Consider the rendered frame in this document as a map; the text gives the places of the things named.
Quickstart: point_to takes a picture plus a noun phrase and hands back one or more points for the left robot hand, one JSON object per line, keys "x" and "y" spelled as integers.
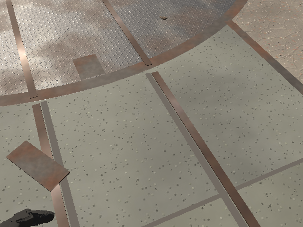
{"x": 28, "y": 218}

